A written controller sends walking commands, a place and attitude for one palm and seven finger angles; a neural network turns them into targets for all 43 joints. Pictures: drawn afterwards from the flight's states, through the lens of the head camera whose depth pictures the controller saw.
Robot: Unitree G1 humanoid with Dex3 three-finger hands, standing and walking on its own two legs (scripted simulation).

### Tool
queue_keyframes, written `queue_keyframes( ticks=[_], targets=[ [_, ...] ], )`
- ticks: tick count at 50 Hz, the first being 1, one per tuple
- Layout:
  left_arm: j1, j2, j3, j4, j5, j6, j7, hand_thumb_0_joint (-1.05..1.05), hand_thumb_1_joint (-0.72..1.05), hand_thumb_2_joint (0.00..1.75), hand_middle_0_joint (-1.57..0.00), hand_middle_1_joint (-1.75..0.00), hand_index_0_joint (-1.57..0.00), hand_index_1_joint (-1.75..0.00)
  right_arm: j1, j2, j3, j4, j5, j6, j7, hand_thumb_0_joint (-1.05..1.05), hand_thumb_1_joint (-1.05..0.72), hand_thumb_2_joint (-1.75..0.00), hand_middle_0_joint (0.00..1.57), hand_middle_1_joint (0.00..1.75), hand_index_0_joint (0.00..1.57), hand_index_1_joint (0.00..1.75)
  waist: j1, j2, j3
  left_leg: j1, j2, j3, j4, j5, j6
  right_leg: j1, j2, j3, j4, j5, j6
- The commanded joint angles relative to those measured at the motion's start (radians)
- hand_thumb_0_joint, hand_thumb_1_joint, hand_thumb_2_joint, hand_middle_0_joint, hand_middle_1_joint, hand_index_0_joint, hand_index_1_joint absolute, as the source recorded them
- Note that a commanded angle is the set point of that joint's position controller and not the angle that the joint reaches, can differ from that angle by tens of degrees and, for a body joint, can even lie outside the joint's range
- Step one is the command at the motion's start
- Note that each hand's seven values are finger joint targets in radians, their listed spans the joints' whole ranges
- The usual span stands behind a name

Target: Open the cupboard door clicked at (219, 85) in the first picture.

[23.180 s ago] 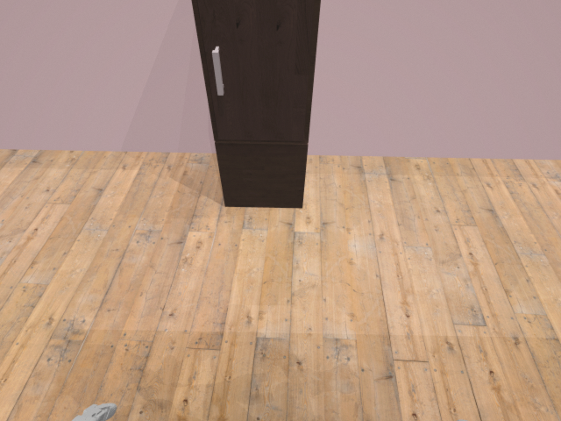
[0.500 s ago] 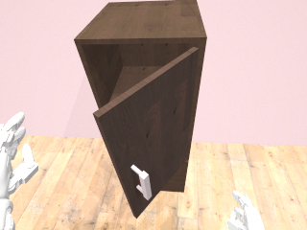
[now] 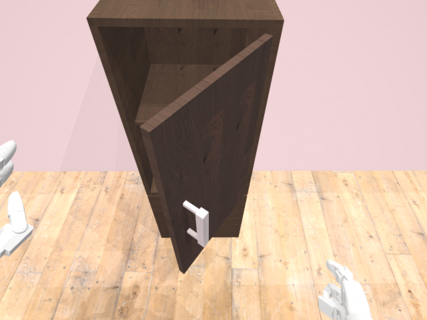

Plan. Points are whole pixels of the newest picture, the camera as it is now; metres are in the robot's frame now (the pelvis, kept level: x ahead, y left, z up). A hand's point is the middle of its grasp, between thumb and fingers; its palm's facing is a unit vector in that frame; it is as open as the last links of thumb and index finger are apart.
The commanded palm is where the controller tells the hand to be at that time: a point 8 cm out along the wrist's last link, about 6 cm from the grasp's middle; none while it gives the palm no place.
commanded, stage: step back with the hand held close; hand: left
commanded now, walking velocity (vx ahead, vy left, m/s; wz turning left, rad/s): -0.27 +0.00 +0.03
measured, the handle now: (196, 224) +0.32 +0.06 -0.05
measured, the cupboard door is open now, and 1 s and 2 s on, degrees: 54 54 54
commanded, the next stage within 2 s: stop stepping back and stand still in 0.58 s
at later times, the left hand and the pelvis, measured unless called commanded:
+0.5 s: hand out of the picture +0.08 +0.29 +0.17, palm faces +0.48 -0.75 -0.45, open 7.4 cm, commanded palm +0.02 +0.32 +0.18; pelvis -0.10 +0.01 -0.01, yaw +4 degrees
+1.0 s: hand out of the picture -0.01 +0.26 +0.17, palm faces +0.46 -0.77 -0.44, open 7.4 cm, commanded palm -0.07 +0.29 +0.18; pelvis -0.21 -0.01 -0.01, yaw +0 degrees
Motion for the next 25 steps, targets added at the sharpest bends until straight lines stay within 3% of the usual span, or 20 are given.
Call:
queue_keyframes(
  ticks=[1, 6, 8, 10, 11, 13, 14, 15, 16, 18, 19, 20, 21, 22, 23, 24, 25],
  targets=[
    [-0.014, 0.166, 0.137, -0.208, 0.010, -0.081, 0.037, 0.00, 0.90, 0.90, -0.20, -0.30, -0.20, -0.30, -0.091, -0.132, -0.044, -0.158, -0.010, -0.068, -0.016, 0.00, -0.90, -0.90, 0.20, 0.30, 0.20, 0.30, 0.001, 0.086, -0.109, -0.025, 0.084, -0.137, -0.160, -0.184, 0.024, 0.020, -0.026, 0.029, -0.036, 0.005, 0.012],
    [-0.040, 0.155, 0.166, -0.214, 0.038, -0.106, 0.038, 0.00, 0.90, 0.90, -0.20, -0.30, -0.20, -0.30, -0.099, -0.142, -0.043, -0.167, -0.018, -0.104, -0.017, 0.00, -0.90, -0.90, 0.20, 0.30, 0.20, 0.30, 0.021, 0.191, -0.091, -0.387, 0.179, -0.268, -0.339, -0.573, 0.078, 0.274, 0.050, -0.001, 0.212, -0.031, 0.020],
    [-0.038, 0.155, 0.177, -0.219, 0.045, -0.112, 0.035, 0.00, 0.90, 0.90, -0.20, -0.30, -0.20, -0.30, -0.088, -0.135, -0.049, -0.160, -0.021, -0.120, -0.011, 0.00, -0.90, -0.90, 0.20, 0.30, 0.20, 0.30, 0.025, 0.199, -0.104, -0.410, 0.190, -0.269, -0.333, -0.593, 0.087, 0.287, 0.064, -0.003, 0.254, -0.038, 0.013],
    [-0.026, 0.155, 0.181, -0.229, 0.041, -0.119, 0.027, 0.00, 0.90, 0.90, -0.20, -0.30, -0.20, -0.30, -0.081, -0.130, -0.051, -0.151, -0.026, -0.133, -0.003, 0.00, -0.90, -0.90, 0.20, 0.30, 0.20, 0.30, 0.020, 0.164, -0.097, -0.400, 0.172, -0.256, -0.291, -0.568, 0.082, 0.256, 0.063, 0.013, 0.211, -0.076, 0.000],
    [-0.024, 0.156, 0.179, -0.244, 0.034, -0.122, 0.025, 0.00, 0.90, 0.90, -0.20, -0.30, -0.20, -0.30, -0.075, -0.126, -0.052, -0.151, -0.023, -0.136, -0.002, 0.00, -0.90, -0.90, 0.20, 0.30, 0.20, 0.30, 0.016, 0.149, -0.109, -0.346, 0.149, -0.232, -0.249, -0.508, 0.067, 0.210, 0.048, 0.029, 0.154, -0.074, -0.009],
    [-0.006, 0.159, 0.160, -0.272, 0.009, -0.128, 0.025, 0.00, 0.90, 0.90, -0.20, -0.30, -0.20, -0.30, -0.066, -0.105, -0.045, -0.131, -0.021, -0.148, 0.009, 0.00, -0.90, -0.90, 0.20, 0.30, 0.20, 0.30, 0.000, 0.021, -0.139, -0.053, 0.057, -0.129, -0.080, -0.269, 0.005, -0.045, -0.028, 0.124, -0.038, -0.057, -0.046],
    [-0.009, 0.161, 0.156, -0.265, -0.002, -0.134, 0.032, 0.00, 0.90, 0.90, -0.20, -0.30, -0.20, -0.30, -0.051, -0.092, -0.043, -0.111, -0.020, -0.145, 0.013, 0.00, -0.90, -0.90, 0.20, 0.30, 0.20, 0.30, -0.007, -0.044, -0.173, 0.098, 0.024, -0.075, 0.034, -0.098, -0.014, -0.147, -0.091, 0.184, -0.089, 0.059, -0.062],
    [-0.042, 0.154, 0.137, -0.270, -0.002, -0.139, 0.035, 0.00, 0.90, 0.90, -0.20, -0.30, -0.20, -0.30, -0.035, -0.097, -0.051, -0.088, -0.013, -0.146, 0.016, 0.00, -0.90, -0.90, 0.20, 0.30, 0.20, 0.30, -0.014, -0.130, -0.225, 0.200, 0.004, -0.046, 0.150, -0.028, -0.024, -0.206, -0.144, 0.226, -0.115, 0.156, -0.060],
    [-0.048, 0.157, 0.135, -0.269, -0.001, -0.135, 0.043, 0.00, 0.90, 0.90, -0.20, -0.30, -0.20, -0.30, -0.027, -0.103, -0.059, -0.071, -0.010, -0.147, 0.013, 0.00, -0.90, -0.90, 0.20, 0.30, 0.20, 0.30, -0.015, -0.150, -0.247, 0.236, -0.010, -0.039, 0.228, -0.023, -0.024, -0.239, -0.187, 0.250, -0.114, 0.259, -0.069],
    [-0.071, 0.161, 0.122, -0.236, 0.008, -0.121, 0.048, 0.00, 0.90, 0.90, -0.20, -0.30, -0.20, -0.30, -0.044, -0.099, -0.058, -0.069, -0.016, -0.140, 0.005, 0.00, -0.90, -0.90, 0.20, 0.30, 0.20, 0.30, -0.021, -0.139, -0.203, 0.195, -0.009, -0.046, 0.241, -0.052, -0.029, -0.241, -0.213, 0.253, -0.106, 0.305, -0.078],
    [-0.098, 0.171, 0.123, -0.233, 0.012, -0.120, 0.048, 0.00, 0.90, 0.90, -0.20, -0.30, -0.20, -0.30, -0.057, -0.095, -0.052, -0.070, -0.020, -0.139, 0.000, 0.00, -0.90, -0.90, 0.20, 0.30, 0.20, 0.30, -0.020, -0.116, -0.165, 0.180, 0.000, -0.052, 0.185, -0.028, -0.030, -0.239, -0.198, 0.240, -0.093, 0.305, -0.073],
    [-0.133, 0.174, 0.118, -0.226, 0.014, -0.118, 0.048, 0.00, 0.90, 0.90, -0.20, -0.30, -0.20, -0.30, -0.070, -0.097, -0.044, -0.070, -0.025, -0.138, -0.008, 0.00, -0.90, -0.90, 0.20, 0.30, 0.20, 0.30, -0.018, -0.075, -0.119, 0.160, 0.019, -0.064, 0.092, 0.060, -0.026, -0.226, -0.153, 0.205, -0.065, 0.299, -0.046],
    [-0.177, 0.174, 0.109, -0.217, 0.017, -0.114, 0.044, 0.00, 0.90, 0.90, -0.20, -0.30, -0.20, -0.30, -0.110, -0.111, -0.042, -0.068, -0.026, -0.138, -0.019, 0.00, -0.90, -0.90, 0.20, 0.30, 0.20, 0.30, -0.013, 0.004, -0.061, 0.156, 0.051, -0.095, 0.011, 0.167, -0.019, -0.242, -0.087, 0.157, -0.027, 0.263, -0.013],
    [-0.182, 0.181, 0.127, -0.186, 0.020, -0.115, 0.044, 0.00, 0.90, 0.90, -0.20, -0.30, -0.20, -0.30, -0.099, -0.118, -0.040, -0.063, -0.026, -0.138, -0.024, 0.00, -0.90, -0.90, 0.20, 0.30, 0.20, 0.30, -0.002, 0.052, -0.067, 0.135, 0.097, -0.135, -0.054, 0.284, -0.007, -0.182, -0.023, 0.125, 0.017, 0.257, 0.009],
    [-0.150, 0.178, 0.130, -0.138, 0.019, -0.115, 0.043, 0.00, 0.90, 0.90, -0.20, -0.30, -0.20, -0.30, -0.092, -0.108, -0.039, -0.064, -0.027, -0.133, -0.021, 0.00, -0.90, -0.90, 0.20, 0.30, 0.20, 0.30, 0.003, 0.094, -0.111, 0.099, 0.155, -0.188, -0.102, 0.255, 0.021, -0.123, 0.015, 0.077, 0.079, 0.133, 0.019],
    [-0.136, 0.171, 0.134, -0.139, 0.014, -0.116, 0.037, 0.00, 0.90, 0.90, -0.20, -0.30, -0.20, -0.30, -0.092, -0.110, -0.039, -0.074, -0.033, -0.134, -0.018, 0.00, -0.90, -0.90, 0.20, 0.30, 0.20, 0.30, 0.007, 0.147, -0.137, 0.020, 0.216, -0.252, -0.201, 0.127, 0.051, -0.040, 0.046, 0.052, 0.193, -0.042, 0.018],
    [-0.134, 0.158, 0.136, -0.144, 0.016, -0.121, 0.032, 0.00, 0.90, 0.90, -0.20, -0.30, -0.20, -0.30, -0.098, -0.117, -0.046, -0.081, -0.038, -0.141, -0.013, 0.00, -0.90, -0.90, 0.20, 0.30, 0.20, 0.30, 0.014, 0.177, -0.141, -0.078, 0.272, -0.318, -0.293, -0.087, 0.089, 0.022, 0.067, 0.060, 0.319, -0.163, 0.015]
  ],
)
